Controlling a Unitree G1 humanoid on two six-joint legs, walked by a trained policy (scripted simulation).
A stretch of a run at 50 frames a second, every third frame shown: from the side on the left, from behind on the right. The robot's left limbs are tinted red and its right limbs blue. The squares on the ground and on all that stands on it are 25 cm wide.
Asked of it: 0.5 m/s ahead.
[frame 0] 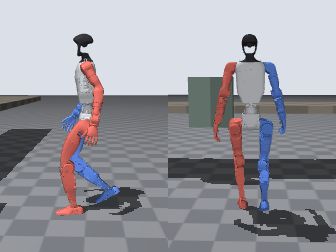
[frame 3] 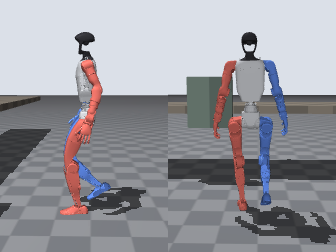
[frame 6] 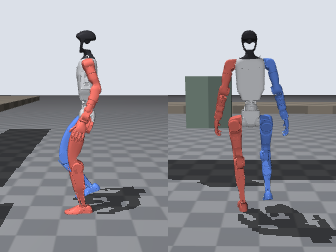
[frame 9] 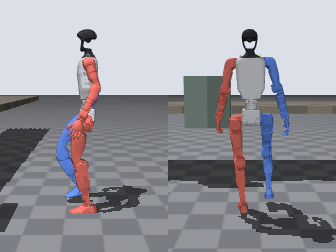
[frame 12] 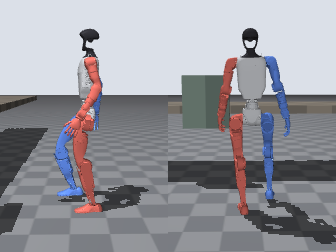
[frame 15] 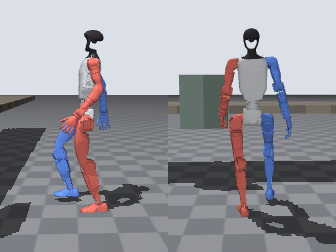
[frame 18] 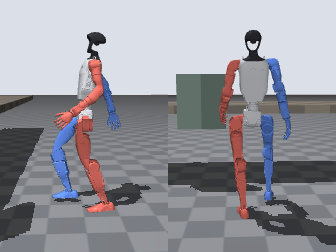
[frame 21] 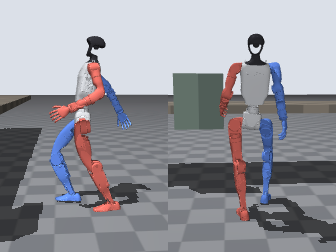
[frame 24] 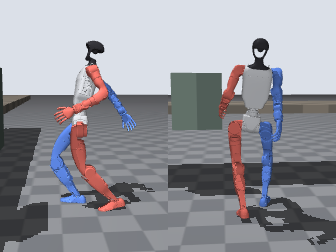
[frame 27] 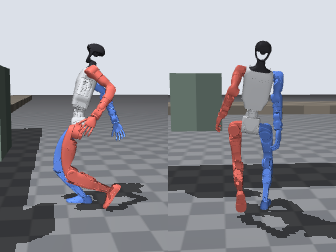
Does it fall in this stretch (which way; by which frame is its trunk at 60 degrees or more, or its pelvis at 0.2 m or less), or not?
no
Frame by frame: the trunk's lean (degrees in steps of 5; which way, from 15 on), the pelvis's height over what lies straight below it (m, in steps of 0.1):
0: 5, 0.8
3: 0, 0.8
6: 0, 0.8
9: 0, 0.8
12: 5, 0.8
15: 5, 0.8
18: 10, 0.8
21: 15 backward, 0.7
24: 15 backward, 0.7
27: 20 backward and to its right, 0.7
